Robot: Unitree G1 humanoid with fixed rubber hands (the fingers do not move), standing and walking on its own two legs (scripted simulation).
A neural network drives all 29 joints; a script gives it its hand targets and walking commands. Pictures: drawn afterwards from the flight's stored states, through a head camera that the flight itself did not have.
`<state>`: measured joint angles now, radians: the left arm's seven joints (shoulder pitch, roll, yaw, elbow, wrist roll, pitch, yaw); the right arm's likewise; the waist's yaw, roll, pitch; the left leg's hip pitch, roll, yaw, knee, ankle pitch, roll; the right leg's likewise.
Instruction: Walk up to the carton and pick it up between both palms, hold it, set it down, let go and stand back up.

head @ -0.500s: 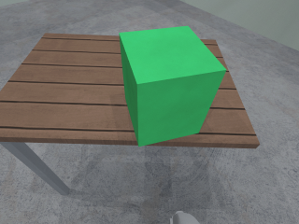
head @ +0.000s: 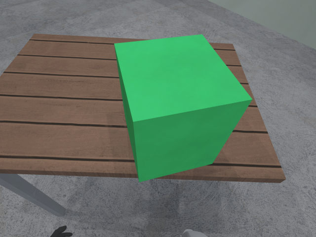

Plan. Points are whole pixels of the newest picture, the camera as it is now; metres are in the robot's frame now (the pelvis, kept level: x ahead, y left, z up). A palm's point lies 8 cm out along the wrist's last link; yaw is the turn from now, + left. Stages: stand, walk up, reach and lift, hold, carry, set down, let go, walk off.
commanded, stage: walk up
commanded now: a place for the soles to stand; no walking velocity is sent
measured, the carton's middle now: (169, 111) +0.38 +0.00 +0.12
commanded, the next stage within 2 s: none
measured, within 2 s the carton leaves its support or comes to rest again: neither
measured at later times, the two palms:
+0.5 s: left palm out of the picture +0.12 +0.28 -0.09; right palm out of the picture +0.12 -0.29 -0.09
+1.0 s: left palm out of the picture +0.07 +0.34 -0.11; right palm out of the picture +0.01 -0.27 -0.10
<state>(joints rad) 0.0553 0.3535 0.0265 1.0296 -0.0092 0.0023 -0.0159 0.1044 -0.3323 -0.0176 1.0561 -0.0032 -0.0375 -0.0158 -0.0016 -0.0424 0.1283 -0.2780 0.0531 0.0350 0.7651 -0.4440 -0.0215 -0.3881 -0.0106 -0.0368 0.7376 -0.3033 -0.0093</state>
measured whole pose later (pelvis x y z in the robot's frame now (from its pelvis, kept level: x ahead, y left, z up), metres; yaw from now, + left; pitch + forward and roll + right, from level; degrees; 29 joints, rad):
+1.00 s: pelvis -0.05 +0.04 +0.01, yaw +1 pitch -3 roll +0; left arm 0.01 0.37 0.04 1.02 0.01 0.03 0.02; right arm 0.13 -0.36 -0.08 1.06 -0.04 0.04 0.03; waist -0.01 -0.03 0.17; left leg -0.25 -0.02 -0.01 0.70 -0.39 0.02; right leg -0.42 -0.05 0.03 0.74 -0.38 0.01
